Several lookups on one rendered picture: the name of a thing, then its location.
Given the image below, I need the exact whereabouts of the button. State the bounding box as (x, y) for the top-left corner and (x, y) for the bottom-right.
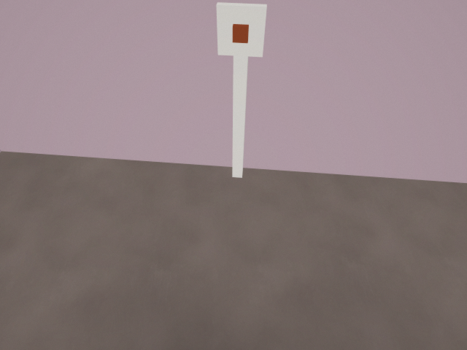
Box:
(233, 24), (249, 43)

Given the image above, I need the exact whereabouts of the panel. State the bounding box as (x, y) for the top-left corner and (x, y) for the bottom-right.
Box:
(216, 2), (267, 178)

